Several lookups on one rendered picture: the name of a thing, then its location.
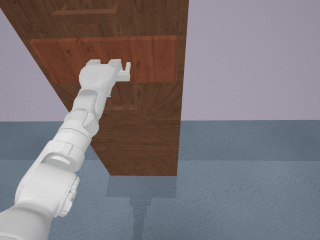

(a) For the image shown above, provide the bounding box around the robot left upper arm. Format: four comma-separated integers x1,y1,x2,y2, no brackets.
0,162,80,240

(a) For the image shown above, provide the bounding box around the left robot forearm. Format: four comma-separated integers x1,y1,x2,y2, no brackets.
14,86,107,204

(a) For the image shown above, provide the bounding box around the handle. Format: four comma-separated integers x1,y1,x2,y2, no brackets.
52,8,119,25
102,105,138,114
79,62,131,82

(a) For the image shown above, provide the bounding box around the cabinet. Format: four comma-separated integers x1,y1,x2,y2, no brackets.
0,0,189,176

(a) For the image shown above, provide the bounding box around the drawer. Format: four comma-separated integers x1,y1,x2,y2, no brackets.
30,35,177,84

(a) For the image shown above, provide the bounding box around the robot left hand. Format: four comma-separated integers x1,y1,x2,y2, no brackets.
79,59,123,97

